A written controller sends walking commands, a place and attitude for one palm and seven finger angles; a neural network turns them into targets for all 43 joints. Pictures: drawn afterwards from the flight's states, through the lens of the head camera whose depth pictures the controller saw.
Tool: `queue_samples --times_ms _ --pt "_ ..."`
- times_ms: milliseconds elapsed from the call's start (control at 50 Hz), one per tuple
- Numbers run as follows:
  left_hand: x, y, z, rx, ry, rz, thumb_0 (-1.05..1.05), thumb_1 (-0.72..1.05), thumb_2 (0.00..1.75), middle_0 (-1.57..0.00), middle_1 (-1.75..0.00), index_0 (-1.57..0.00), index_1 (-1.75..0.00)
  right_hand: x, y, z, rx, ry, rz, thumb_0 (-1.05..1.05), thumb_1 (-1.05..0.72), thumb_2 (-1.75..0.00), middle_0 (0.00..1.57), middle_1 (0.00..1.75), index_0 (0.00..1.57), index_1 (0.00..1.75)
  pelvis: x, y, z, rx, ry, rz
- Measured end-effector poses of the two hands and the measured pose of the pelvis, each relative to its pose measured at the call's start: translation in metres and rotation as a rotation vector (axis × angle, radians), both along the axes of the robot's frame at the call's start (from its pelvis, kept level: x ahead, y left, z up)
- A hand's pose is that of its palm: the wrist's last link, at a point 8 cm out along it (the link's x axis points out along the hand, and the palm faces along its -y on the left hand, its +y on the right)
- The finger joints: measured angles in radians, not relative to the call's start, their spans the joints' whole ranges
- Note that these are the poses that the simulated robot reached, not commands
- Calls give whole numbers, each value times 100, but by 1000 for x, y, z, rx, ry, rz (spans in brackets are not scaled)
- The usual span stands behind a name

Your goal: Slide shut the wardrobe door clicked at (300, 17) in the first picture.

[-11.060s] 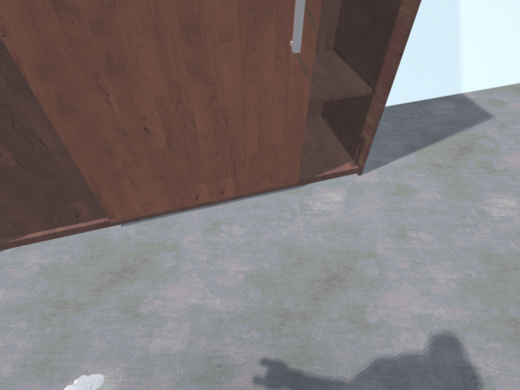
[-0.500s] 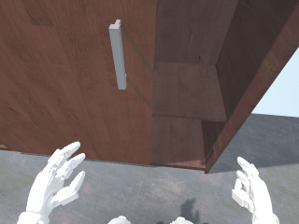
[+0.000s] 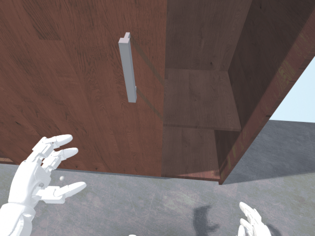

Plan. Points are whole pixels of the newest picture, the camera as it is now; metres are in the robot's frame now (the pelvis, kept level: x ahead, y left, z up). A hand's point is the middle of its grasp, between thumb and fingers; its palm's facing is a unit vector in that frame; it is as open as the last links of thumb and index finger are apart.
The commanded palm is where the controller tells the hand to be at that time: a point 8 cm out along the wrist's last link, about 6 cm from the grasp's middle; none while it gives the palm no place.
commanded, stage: raise the hand with hooked fingers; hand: left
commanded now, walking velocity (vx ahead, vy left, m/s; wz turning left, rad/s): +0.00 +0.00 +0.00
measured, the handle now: (130, 70) +0.52 +0.11 +0.14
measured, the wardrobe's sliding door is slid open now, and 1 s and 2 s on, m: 0.37 0.37 0.37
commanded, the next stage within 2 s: move the hooked fingers beside the handle in 1.20 s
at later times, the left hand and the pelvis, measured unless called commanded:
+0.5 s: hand (35, 145) +0.27 +0.27 +0.14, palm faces +0.02 -1.00 -0.07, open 13.8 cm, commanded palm +0.24 +0.32 +0.14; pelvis +0.02 +0.01 +0.03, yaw +1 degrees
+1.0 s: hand (35, 126) +0.30 +0.27 +0.16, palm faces +0.03 -1.00 -0.07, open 14.0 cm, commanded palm +0.27 +0.32 +0.17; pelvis +0.03 +0.00 +0.03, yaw +0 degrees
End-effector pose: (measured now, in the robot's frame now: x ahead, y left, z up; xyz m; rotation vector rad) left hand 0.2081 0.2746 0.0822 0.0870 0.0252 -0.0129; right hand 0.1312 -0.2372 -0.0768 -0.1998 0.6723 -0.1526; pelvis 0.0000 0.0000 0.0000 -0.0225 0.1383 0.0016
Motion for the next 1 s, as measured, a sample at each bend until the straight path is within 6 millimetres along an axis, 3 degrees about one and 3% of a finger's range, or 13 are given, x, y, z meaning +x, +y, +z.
queue_samples --times_ms 160,420,560,760,1000 --pt "9 13 14 -1 -26 3 0 -13 45 -27 -97 -27 -97 19 -10 21 -59 -56 3 2 -91 -90 20 30 20 30 5 4 8 -4 -32 6" --pt "35 40 48 -14 -44 27 -1 -42 33 -29 -115 -29 -115 51 10 42 -30 -129 52 2 -91 -90 20 30 20 30 15 6 22 -6 -77 10" --pt "47 52 65 -17 -56 42 -1 -48 31 -30 -119 -30 -119 50 15 40 -17 -102 59 1 -91 -90 20 30 20 30 19 6 27 -3 -90 10" --pt "67 60 91 -2 -77 41 -1 -49 30 -30 -120 -30 -120 42 5 38 -26 -59 31 2 -91 -90 20 30 20 30 22 4 33 2 -104 9" --pt "70 48 83 -13 -50 40 -1 -50 30 -30 -120 -30 -120 39 -8 39 -34 -51 7 2 -91 -90 20 30 20 30 25 0 35 7 -100 -1"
